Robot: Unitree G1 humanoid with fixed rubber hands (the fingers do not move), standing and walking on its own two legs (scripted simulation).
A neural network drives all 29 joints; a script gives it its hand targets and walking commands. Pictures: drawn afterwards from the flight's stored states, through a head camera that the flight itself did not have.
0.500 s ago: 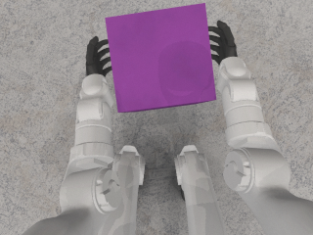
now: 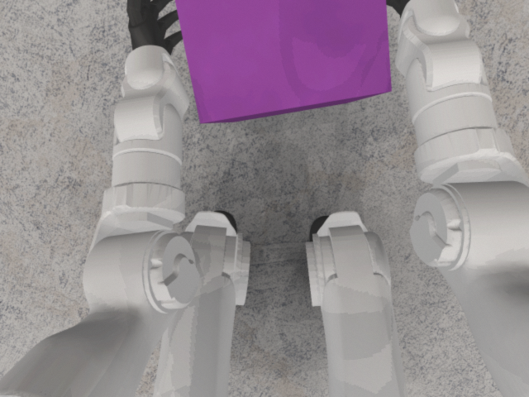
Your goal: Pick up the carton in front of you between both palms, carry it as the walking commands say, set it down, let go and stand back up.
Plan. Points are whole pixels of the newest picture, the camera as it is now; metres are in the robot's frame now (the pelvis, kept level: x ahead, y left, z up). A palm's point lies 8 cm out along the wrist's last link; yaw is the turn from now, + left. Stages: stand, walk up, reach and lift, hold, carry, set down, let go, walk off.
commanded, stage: set down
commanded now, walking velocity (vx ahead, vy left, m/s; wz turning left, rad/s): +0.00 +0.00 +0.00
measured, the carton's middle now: (280, 37) +0.54 -0.02 -0.25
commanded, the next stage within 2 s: none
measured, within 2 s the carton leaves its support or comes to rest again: rests again in 0.40 s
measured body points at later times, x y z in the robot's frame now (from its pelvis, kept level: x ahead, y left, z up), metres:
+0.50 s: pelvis +0.00 +0.00 -0.03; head +0.36 -0.03 +0.24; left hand +0.53 +0.13 -0.20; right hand +0.56 -0.17 -0.20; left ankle +0.12 +0.13 -0.37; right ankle +0.10 -0.11 -0.37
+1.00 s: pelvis +0.00 +0.00 -0.03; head +0.36 -0.04 +0.23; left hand +0.53 +0.14 -0.20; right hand +0.56 -0.17 -0.21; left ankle +0.12 +0.13 -0.37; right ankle +0.10 -0.11 -0.37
